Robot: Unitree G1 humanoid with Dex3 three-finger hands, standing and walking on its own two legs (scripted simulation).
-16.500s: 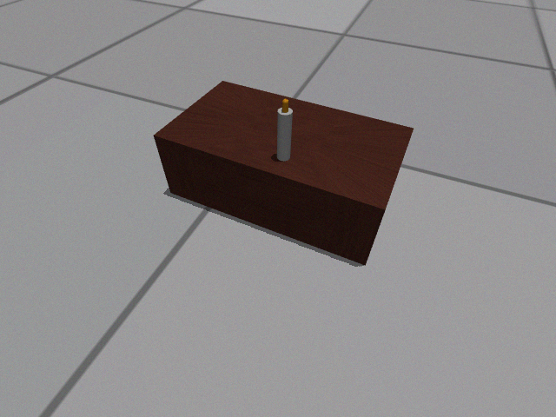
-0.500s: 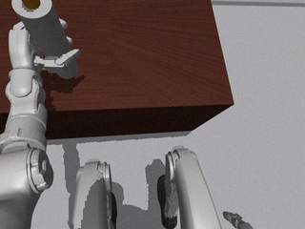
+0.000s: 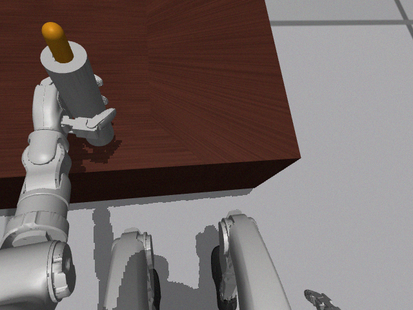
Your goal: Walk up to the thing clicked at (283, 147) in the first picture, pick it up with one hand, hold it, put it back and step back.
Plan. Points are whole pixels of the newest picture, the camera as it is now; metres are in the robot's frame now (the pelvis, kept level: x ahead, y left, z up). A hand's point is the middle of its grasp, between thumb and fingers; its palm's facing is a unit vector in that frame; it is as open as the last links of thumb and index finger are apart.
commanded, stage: settle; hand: left
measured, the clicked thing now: (82, 95) +0.51 +0.16 +0.01
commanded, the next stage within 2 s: lift in 0.44 s
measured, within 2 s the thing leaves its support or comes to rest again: neither
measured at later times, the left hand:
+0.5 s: hand (77, 81) +0.53 +0.16 +0.03, palm faces +0.00 -1.00 -0.04, open 8.2 cm
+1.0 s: hand (56, 80) +0.48 +0.17 +0.09, palm faces +0.02 -1.00 -0.05, open 8.2 cm
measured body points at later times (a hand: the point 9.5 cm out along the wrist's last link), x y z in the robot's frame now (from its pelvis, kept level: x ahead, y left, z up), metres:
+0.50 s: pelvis +0.02 +0.00 +0.04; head +0.22 +0.01 +0.44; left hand +0.52 +0.21 +0.03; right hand +0.07 -0.27 -0.09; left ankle +0.05 +0.11 -0.47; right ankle +0.09 -0.13 -0.47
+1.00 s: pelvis +0.02 +0.00 +0.09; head +0.18 +0.01 +0.51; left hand +0.48 +0.22 +0.09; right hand +0.09 -0.25 -0.04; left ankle +0.05 +0.11 -0.47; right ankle +0.09 -0.13 -0.47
